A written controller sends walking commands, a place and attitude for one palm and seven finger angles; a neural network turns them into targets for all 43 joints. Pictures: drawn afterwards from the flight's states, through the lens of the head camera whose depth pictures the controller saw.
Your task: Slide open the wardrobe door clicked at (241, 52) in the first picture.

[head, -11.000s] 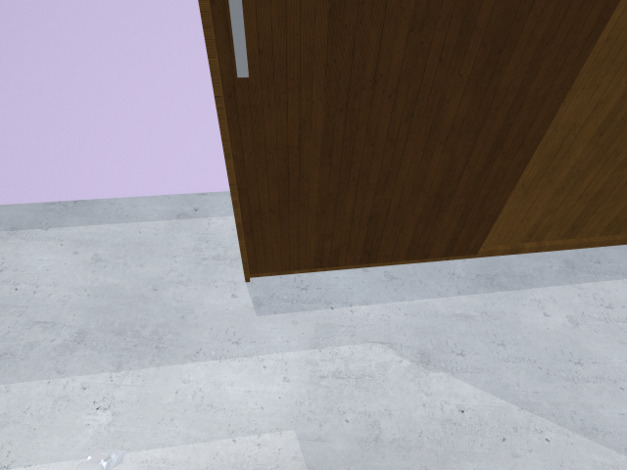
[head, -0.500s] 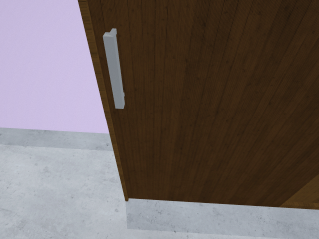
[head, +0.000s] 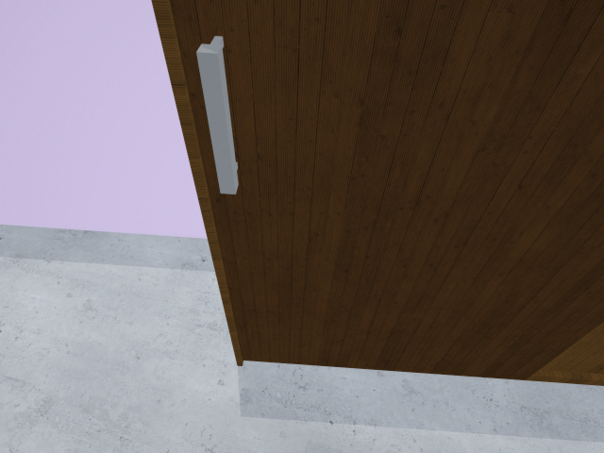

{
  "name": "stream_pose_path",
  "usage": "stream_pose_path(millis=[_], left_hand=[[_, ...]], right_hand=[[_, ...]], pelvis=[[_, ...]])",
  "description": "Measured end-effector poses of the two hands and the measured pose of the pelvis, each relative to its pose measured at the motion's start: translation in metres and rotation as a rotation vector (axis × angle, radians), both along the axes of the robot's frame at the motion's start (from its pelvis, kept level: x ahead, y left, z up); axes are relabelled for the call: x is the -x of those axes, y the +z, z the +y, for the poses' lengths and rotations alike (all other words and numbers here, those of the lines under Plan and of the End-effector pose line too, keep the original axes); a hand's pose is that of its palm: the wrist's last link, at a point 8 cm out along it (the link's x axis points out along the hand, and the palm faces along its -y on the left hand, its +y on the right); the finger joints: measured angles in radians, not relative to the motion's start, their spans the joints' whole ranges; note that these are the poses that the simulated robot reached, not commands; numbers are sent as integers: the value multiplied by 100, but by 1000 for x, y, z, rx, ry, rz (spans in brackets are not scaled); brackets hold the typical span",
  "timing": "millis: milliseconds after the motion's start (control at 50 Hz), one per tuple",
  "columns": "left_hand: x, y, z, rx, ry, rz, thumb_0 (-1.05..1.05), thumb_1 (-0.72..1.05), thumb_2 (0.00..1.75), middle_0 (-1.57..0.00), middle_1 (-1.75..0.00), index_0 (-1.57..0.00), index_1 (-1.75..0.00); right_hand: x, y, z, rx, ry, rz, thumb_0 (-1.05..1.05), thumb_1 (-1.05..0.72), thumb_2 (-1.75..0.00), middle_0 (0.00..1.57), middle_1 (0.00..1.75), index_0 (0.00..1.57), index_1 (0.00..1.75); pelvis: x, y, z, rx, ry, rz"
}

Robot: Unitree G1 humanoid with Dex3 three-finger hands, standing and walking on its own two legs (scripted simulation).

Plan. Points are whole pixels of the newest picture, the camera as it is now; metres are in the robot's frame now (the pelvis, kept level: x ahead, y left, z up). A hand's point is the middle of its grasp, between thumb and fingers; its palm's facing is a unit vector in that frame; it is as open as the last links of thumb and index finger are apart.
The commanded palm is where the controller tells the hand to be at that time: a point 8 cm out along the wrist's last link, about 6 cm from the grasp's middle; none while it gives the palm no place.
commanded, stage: look again from close up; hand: left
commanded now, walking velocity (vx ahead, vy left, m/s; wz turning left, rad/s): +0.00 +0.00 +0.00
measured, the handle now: (224, 121) +0.50 +0.15 +0.19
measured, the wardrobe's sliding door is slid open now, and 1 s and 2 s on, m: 0.00 0.00 0.00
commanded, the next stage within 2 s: raise the hand with hooked fingers in 0.66 s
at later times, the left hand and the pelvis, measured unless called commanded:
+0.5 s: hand out of the picture +0.01 +0.15 -0.18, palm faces +0.01 -0.99 -0.16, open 7.3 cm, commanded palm none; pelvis +0.01 -0.01 +0.00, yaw -1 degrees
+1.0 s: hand (189, 354) +0.23 +0.16 +0.03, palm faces +0.21 -0.97 -0.09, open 7.6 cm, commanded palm +0.13 +0.21 -0.03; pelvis +0.01 -0.01 -0.02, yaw +2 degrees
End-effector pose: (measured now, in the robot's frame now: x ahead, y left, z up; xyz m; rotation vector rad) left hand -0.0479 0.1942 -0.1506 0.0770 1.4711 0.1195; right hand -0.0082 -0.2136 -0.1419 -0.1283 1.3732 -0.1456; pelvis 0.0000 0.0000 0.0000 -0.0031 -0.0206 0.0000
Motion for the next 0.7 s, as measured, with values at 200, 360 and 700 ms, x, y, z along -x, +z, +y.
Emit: stream_pose_path(millis=[200, 360, 700], left_hand=[[-24, 1, -4, -7, -12, -42, 0, 91, 90, -20, -29, -20, -30], [-45, 2, -2, -22, -31, -72, 0, 91, 90, -20, -29, -20, -30], [-54, 4, 1, -32, -34, -73, 0, 91, 90, -20, -29, -20, -30]], right_hand=[[-6, 0, -5, -1, -4, 9, 1, -92, -90, 20, 30, 20, 30], [-6, 0, -6, -8, -16, 17, 0, -92, -90, 20, 30, 20, 30], [-8, -1, -4, -16, -23, 30, 0, -91, -90, 20, 30, 20, 30]], pelvis=[[-6, 1, -6, -2, -1, 3], [-12, 2, -9, -2, -7, -2], [-17, 3, -10, -3, -13, -5]])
